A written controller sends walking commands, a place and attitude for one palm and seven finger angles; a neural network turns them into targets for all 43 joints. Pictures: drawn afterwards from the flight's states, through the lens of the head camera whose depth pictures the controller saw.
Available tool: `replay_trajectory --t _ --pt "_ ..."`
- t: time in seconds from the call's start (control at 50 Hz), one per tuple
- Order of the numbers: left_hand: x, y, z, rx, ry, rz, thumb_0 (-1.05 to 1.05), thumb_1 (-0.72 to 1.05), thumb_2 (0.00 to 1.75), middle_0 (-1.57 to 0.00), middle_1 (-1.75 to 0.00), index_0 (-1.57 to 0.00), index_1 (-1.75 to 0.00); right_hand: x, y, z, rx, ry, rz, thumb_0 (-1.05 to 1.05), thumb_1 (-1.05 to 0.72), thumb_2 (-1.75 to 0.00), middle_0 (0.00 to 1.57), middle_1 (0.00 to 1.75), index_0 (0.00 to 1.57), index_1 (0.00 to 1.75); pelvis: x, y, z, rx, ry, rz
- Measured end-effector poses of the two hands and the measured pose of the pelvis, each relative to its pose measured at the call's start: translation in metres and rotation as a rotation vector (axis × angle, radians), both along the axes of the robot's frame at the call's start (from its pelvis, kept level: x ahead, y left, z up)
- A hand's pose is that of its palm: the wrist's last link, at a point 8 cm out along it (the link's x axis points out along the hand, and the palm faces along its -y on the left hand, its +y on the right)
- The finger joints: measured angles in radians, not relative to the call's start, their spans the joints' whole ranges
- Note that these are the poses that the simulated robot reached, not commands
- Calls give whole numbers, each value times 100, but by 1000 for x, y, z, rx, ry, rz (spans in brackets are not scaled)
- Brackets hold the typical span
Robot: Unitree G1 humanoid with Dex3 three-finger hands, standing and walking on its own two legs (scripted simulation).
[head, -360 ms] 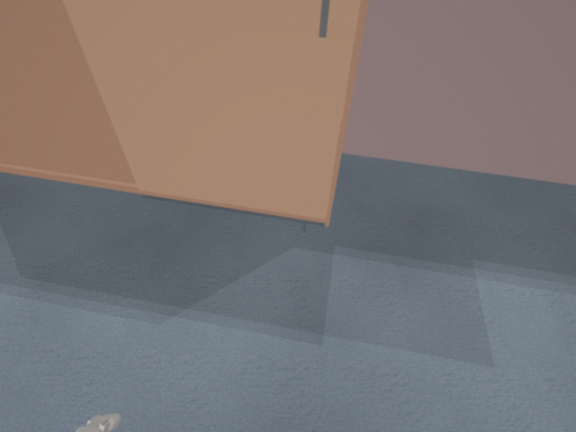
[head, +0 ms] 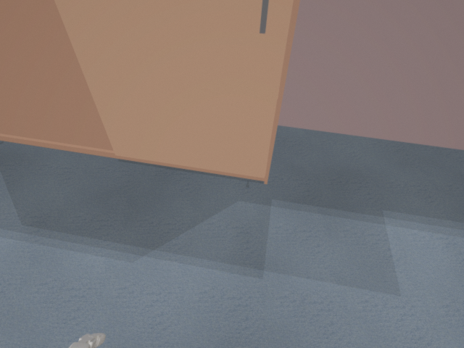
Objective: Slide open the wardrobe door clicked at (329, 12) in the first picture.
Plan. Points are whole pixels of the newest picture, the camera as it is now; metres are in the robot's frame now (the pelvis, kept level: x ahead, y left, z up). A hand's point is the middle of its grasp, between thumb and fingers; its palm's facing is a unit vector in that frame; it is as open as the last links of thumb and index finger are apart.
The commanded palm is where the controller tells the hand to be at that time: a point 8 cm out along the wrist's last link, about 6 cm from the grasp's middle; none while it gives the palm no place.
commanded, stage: stand and wait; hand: right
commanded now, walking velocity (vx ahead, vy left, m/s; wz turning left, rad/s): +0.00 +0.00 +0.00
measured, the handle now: out of the picture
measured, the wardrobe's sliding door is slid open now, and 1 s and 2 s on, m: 0.00 0.00 0.00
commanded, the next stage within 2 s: look at it before walking up in 0.46 s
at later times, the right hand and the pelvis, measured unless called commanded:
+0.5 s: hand out of the picture +0.07 -0.24 -0.15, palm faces -0.03 +0.94 -0.35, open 7.4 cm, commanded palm none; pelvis -0.01 +0.01 +0.00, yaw +1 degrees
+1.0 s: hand out of the picture +0.06 -0.24 -0.15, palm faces -0.03 +0.94 -0.33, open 7.4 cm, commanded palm none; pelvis -0.01 +0.00 +0.00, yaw +1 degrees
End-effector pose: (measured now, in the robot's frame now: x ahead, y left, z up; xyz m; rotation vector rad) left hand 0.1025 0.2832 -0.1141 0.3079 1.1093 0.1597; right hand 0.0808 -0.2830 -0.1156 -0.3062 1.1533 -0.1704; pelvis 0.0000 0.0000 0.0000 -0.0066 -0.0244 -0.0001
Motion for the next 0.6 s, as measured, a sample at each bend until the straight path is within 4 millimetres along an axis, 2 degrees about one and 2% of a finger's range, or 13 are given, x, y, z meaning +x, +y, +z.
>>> replay_trajectory --t 0.14,0.28,0.6 --pt "-25 11 -4 12 67 29 1 91 90 -20 -30 -20 -30 -14 -2 -1 -12 44 -14 1 -90 -90 20 30 20 30 -2 3 1 1 -4 2" --pt "-42 17 -6 15 102 50 1 91 90 -20 -30 -20 -30 -19 -5 1 -26 58 -16 1 -90 -90 20 30 20 30 -4 6 2 1 -8 6" --pt "-46 16 -5 6 92 54 1 91 90 -20 -30 -20 -30 -11 0 4 -21 24 1 0 -90 -90 20 30 20 30 -9 7 4 2 -10 9"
